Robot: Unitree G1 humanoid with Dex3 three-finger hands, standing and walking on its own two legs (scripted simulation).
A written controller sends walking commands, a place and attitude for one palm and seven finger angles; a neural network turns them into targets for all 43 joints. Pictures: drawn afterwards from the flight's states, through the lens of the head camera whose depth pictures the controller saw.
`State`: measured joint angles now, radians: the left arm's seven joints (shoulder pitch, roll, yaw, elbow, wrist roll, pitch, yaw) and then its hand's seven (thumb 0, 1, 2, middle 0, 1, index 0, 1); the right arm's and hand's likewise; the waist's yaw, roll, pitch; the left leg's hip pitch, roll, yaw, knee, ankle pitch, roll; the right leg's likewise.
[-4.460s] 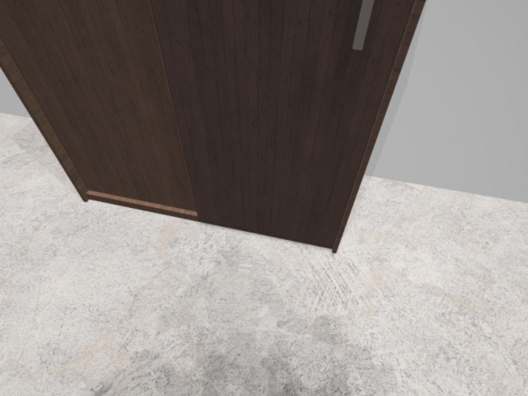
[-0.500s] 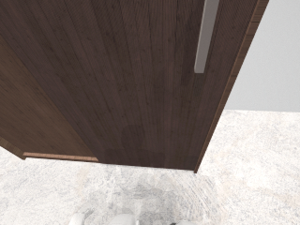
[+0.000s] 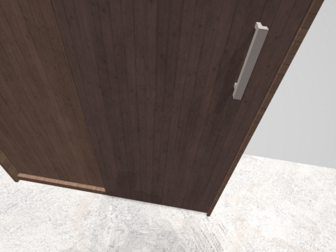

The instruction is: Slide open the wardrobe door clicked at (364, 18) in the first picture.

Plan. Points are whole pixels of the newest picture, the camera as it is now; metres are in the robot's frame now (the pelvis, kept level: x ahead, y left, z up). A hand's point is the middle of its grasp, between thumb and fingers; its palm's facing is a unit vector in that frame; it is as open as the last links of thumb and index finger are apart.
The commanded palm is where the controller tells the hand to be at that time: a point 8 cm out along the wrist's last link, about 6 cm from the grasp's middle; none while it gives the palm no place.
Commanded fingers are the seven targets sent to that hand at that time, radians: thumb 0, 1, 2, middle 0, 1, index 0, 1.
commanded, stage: come to a stop and stand still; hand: right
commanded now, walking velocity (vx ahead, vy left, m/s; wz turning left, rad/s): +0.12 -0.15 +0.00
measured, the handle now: (247, 63) +0.53 -0.16 +0.24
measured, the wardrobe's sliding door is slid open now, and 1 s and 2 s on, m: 0.00 0.00 0.00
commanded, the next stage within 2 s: look again from close up in 1.30 s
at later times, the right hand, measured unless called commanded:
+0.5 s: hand out of the picture -0.02 -0.23 -0.20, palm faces +0.08 +0.98 -0.16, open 7.4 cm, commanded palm none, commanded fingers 0.00 -0.90 -0.90 0.20 0.30 0.20 0.30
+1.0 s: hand out of the picture -0.02 -0.23 -0.18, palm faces +0.05 +0.98 -0.20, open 7.4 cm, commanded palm none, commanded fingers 0.00 -0.90 -0.90 0.20 0.30 0.20 0.30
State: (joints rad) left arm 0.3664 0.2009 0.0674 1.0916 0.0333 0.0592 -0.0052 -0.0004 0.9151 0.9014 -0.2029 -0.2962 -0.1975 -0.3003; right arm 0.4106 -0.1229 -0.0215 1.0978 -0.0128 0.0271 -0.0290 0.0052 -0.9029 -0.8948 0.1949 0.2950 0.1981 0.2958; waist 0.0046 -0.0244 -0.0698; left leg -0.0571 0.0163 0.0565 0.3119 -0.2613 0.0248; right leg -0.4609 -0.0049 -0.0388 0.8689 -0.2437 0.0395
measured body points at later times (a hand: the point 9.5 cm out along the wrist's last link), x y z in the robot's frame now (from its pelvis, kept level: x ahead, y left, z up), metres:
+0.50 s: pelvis +0.01 -0.06 -0.01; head +0.03 -0.08 +0.44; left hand +0.08 +0.16 -0.16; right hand -0.02 -0.28 -0.18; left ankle -0.06 +0.10 -0.75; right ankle -0.01 -0.16 -0.75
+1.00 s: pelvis -0.01 -0.06 -0.01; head +0.00 -0.06 +0.44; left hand -0.03 +0.16 -0.17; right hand -0.02 -0.28 -0.17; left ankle -0.06 +0.10 -0.75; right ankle -0.01 -0.16 -0.75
